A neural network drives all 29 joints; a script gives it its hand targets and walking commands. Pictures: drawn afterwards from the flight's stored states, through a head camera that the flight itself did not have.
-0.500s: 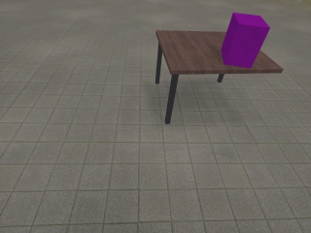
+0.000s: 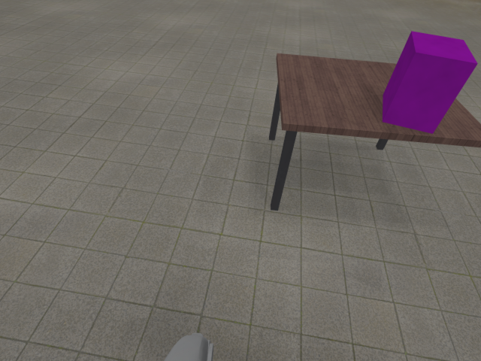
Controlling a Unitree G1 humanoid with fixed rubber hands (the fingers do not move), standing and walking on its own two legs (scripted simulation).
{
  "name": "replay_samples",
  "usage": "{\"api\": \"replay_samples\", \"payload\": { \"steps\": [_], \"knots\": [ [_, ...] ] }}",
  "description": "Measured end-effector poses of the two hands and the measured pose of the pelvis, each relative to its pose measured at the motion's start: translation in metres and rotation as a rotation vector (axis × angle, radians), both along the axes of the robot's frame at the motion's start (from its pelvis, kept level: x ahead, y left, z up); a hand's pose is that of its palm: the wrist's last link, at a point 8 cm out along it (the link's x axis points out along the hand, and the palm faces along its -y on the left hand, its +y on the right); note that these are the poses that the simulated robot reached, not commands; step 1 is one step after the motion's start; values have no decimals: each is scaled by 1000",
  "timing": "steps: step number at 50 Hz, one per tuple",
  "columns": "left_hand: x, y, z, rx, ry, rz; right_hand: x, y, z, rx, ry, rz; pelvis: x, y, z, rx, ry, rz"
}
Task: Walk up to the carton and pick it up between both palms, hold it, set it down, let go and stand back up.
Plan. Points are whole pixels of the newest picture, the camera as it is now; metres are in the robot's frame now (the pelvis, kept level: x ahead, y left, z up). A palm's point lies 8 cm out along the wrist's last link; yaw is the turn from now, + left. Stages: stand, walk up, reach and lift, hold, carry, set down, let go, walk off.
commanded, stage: walk up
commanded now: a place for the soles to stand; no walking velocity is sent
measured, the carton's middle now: (421, 82) +1.23 -0.65 -0.02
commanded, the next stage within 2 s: none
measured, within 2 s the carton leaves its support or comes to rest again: neither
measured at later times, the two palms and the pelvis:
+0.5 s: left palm (180, 282) +0.31 +0.14 -0.10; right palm (449, 355) +0.23 -0.39 -0.12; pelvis +0.18 -0.12 -0.01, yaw -2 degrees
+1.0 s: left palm (236, 260) +0.40 +0.03 -0.15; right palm (463, 258) +0.43 -0.49 -0.09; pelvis +0.34 -0.23 -0.01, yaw +0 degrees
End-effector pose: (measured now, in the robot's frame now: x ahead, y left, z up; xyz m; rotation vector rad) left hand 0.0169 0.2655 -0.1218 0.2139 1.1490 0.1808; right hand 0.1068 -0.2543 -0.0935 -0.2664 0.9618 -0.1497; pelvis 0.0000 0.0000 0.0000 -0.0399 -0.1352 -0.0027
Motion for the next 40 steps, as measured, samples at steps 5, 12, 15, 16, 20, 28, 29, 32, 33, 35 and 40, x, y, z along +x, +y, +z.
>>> {"api": "replay_samples", "payload": {
  "steps": [5,12,15,16,20,28,29,32,33,35,40],
  "knots": [
    [12,-10,-14,-24,56,49,60,-6,13,-43,-12,74,37,-13,-1,-4,19,41],
    [67,-29,-31,-63,164,-19,103,-28,8,-117,-37,51,87,-26,-12,76,17,39],
    [117,-38,-22,-46,123,-64,98,-45,7,-121,1,0,107,-42,-6,90,14,22],
    [137,-43,-18,-39,92,-77,97,-51,7,-117,15,-11,114,-48,-5,95,12,16],
    [216,-70,3,-28,-57,-120,97,-81,0,-92,67,-33,139,-77,-1,108,11,-7],
    [312,-151,15,2,-254,-142,158,-168,-49,-45,86,-52,206,-149,-31,36,32,0],
    [313,-159,12,8,-251,-133,170,-176,-54,-37,84,-54,214,-155,-34,35,35,7],
    [308,-177,5,10,-199,-84,214,-191,-54,-27,55,-28,234,-169,-35,31,31,24],
    [305,-181,4,14,-177,-69,230,-193,-51,-25,40,-11,240,-173,-33,26,27,31],
    [298,-187,3,19,-137,-36,260,-194,-41,-23,5,26,252,-180,-28,18,17,44],
    [292,-197,-9,3,-40,32,325,-188,-11,-17,-82,86,282,-196,-18,18,11,63]
  ]
}}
